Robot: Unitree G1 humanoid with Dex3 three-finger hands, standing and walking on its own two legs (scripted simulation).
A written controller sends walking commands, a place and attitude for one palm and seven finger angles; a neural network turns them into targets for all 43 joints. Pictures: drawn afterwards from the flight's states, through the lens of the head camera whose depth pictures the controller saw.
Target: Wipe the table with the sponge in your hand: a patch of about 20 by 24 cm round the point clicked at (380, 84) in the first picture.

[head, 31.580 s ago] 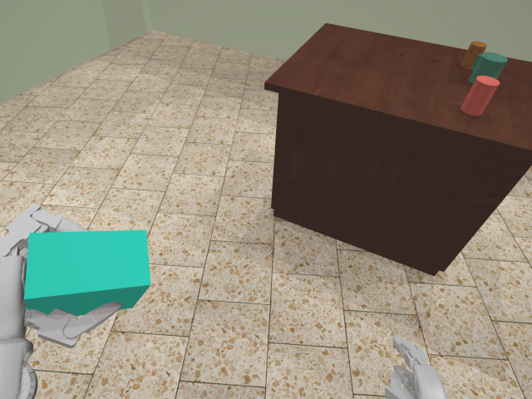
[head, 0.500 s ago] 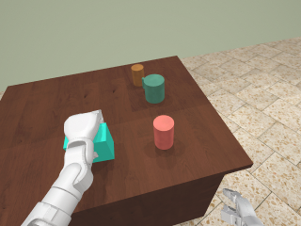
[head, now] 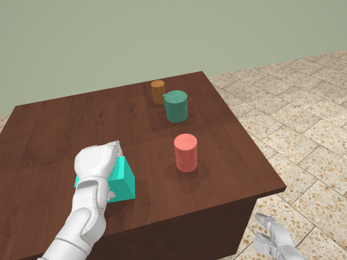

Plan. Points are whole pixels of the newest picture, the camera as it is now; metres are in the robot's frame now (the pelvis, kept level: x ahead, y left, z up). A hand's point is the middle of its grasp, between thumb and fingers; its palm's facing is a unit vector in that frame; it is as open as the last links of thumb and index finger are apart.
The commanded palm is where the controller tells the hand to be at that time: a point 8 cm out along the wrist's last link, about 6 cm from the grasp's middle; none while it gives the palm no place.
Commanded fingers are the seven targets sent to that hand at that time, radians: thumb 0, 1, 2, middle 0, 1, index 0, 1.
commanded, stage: wipe back along the third lane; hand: left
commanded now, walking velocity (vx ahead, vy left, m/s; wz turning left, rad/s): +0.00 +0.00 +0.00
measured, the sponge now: (110, 184) +0.29 +0.22 +0.01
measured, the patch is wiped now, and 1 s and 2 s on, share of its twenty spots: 0.95 0.95 0.95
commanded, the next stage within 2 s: slide back across to the middle lane in 0.18 s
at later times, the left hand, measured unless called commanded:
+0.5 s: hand (102, 180) +0.27 +0.21 +0.07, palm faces +0.06 -0.14 -0.99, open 10.4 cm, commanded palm +0.22 +0.22 +0.13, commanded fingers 0.00 0.10 1.30 -1.20 -1.60 -1.20 -1.60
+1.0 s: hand (81, 193) +0.23 +0.25 +0.07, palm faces +0.00 -0.11 -0.99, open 10.4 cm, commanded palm +0.20 +0.26 +0.12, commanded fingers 0.00 0.10 1.30 -1.20 -1.60 -1.20 -1.60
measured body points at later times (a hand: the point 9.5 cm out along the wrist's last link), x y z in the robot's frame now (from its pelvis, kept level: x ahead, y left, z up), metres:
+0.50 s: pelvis +0.00 +0.00 +0.00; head -0.02 -0.04 +0.45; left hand +0.26 +0.21 +0.12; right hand +0.23 -0.21 -0.09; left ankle +0.01 +0.13 -0.73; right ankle -0.04 -0.10 -0.74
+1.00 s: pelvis -0.01 -0.01 +0.00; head -0.02 -0.05 +0.45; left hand +0.23 +0.25 +0.12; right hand +0.22 -0.21 -0.09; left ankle +0.01 +0.13 -0.73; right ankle -0.04 -0.10 -0.74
